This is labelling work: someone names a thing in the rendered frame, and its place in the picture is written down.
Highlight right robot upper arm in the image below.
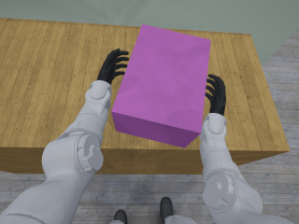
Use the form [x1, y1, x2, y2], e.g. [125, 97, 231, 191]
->
[202, 173, 294, 224]

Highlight left robot upper arm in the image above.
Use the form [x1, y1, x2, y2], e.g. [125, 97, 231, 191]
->
[0, 133, 104, 224]

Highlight right robot forearm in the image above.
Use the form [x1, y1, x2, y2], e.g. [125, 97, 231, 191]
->
[199, 113, 249, 185]

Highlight carton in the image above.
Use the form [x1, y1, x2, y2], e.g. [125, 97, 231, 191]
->
[111, 24, 211, 148]

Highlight left robot forearm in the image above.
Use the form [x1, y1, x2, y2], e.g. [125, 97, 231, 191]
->
[42, 80, 112, 171]

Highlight robot right hand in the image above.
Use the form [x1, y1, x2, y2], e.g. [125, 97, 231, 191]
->
[205, 74, 226, 116]

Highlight robot right foot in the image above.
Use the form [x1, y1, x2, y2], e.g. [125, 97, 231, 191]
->
[160, 197, 173, 224]

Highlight pedestal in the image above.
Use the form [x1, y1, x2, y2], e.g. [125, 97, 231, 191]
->
[0, 18, 290, 175]

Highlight robot foot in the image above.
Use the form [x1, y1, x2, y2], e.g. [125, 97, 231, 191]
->
[114, 209, 127, 224]
[160, 197, 173, 224]

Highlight robot left hand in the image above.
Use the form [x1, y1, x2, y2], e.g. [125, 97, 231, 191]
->
[96, 49, 130, 85]

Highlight robot left foot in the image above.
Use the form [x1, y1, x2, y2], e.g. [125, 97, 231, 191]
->
[114, 209, 127, 224]

